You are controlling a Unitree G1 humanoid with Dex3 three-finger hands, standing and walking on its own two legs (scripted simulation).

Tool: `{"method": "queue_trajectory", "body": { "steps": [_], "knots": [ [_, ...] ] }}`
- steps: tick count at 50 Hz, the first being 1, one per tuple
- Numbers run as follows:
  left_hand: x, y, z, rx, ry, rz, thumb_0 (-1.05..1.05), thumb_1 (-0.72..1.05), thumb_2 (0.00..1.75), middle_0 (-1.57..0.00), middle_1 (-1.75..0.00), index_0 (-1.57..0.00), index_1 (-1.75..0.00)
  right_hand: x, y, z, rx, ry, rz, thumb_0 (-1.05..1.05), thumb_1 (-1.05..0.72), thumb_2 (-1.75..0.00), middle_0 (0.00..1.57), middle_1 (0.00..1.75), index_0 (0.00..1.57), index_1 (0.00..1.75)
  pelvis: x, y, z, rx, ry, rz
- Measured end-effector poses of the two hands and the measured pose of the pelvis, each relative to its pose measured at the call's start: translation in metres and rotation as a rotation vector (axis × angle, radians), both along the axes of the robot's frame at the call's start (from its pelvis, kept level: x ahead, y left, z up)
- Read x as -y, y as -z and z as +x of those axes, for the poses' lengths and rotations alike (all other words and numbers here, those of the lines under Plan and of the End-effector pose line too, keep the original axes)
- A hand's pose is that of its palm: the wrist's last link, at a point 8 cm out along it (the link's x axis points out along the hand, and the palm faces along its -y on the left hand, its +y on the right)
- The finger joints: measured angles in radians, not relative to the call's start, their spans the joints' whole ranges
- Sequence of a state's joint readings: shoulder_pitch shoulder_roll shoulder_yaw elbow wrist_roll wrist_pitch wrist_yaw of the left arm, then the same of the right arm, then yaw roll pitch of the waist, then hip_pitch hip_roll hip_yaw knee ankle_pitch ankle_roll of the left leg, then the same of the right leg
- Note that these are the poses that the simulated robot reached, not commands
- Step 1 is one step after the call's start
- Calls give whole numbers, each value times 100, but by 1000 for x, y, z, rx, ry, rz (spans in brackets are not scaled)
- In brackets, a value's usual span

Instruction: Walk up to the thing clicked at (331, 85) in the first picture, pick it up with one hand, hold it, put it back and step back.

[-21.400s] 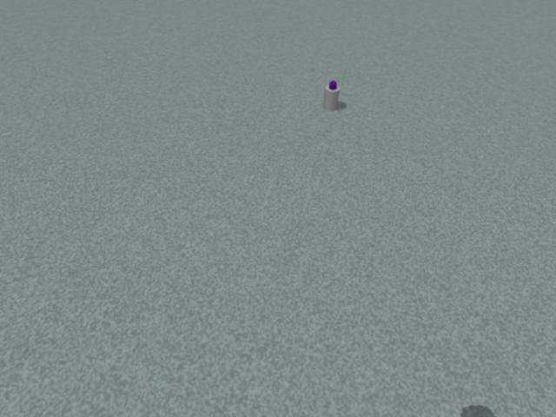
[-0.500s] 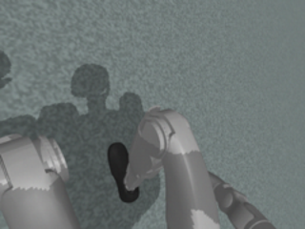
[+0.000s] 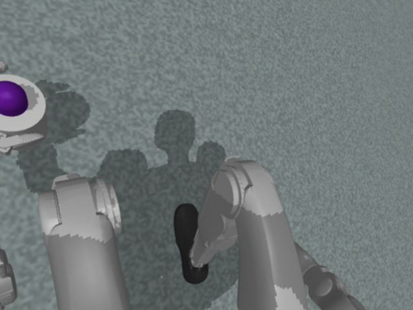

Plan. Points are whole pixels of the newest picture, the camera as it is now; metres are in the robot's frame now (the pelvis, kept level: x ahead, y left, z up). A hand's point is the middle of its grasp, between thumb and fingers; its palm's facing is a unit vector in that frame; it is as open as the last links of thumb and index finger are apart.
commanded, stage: settle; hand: left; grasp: from the side
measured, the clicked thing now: (14, 112) +0.44 +0.26 -0.16
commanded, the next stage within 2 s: lift in 1.24 s
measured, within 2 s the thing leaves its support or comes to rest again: neither
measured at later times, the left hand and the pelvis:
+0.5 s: hand out of the picture +0.43 +0.27 -0.05, palm faces +0.21 -0.97 -0.10, open 10.6 cm; pelvis +0.02 -0.01 +0.02, yaw +6 degrees
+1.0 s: hand out of the picture +0.44 +0.27 -0.01, palm faces +0.23 -0.97 -0.06, open 10.6 cm; pelvis +0.02 -0.02 +0.04, yaw +8 degrees
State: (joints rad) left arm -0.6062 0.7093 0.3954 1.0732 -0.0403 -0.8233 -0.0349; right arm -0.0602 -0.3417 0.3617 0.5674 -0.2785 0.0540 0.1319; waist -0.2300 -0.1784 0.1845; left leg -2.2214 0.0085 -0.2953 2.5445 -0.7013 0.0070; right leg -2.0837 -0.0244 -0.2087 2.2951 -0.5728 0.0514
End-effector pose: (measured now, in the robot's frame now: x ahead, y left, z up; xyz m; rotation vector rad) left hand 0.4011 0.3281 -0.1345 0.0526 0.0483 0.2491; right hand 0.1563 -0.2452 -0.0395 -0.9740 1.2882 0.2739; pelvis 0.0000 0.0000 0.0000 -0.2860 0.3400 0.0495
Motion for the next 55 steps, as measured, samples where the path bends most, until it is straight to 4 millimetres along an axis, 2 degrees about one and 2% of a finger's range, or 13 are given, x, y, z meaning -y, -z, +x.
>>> {"method": "queue_trajectory", "body": {
  "steps": [4, 8, 19, 32, 40, 55],
  "knots": [
    [-8, -31, 1, 24, 12, 24, -3, -52, 78, -67, -97, -82, -103, 1, 0, 7, 47, 39, 41, -1, -93, -89, 21, 30, 20, 30, 0, -5, 1, -29, -10, 14],
    [-10, -49, -1, -8, 30, 39, -2, -54, 80, -66, -100, -85, -108, 3, 4, 12, 82, 87, 84, -1, -92, -89, 20, 30, 20, 30, 0, -8, 2, -59, -18, 31],
    [1, -77, -10, -34, 25, 15, -2, -60, 85, -66, -105, -87, -111, 10, 22, 10, 80, 223, 165, 0, -91, -89, 20, 30, 20, 30, 8, -17, 11, -140, -42, 86],
    [9, -111, 9, -45, 23, 26, -2, -61, 87, -65, -107, -86, -113, 23, 30, 5, 82, 340, 202, 0, -91, -89, 20, 30, 20, 30, 16, -29, 20, -206, -51, 133],
    [14, -122, 15, -43, 26, 2, -2, -61, 88, -65, -107, -86, -114, 29, 25, 5, 100, 368, 208, 0, -91, -89, 20, 30, 20, 30, 18, -36, 23, -227, -53, 144],
    [11, -138, 9, -53, 8, -2, -2, -61, 89, -64, -108, -85, -115, 23, 14, 11, 130, 373, 221, 0, -92, -89, 20, 30, 20, 30, 16, -49, 23, -244, -62, 152]
  ]
}}
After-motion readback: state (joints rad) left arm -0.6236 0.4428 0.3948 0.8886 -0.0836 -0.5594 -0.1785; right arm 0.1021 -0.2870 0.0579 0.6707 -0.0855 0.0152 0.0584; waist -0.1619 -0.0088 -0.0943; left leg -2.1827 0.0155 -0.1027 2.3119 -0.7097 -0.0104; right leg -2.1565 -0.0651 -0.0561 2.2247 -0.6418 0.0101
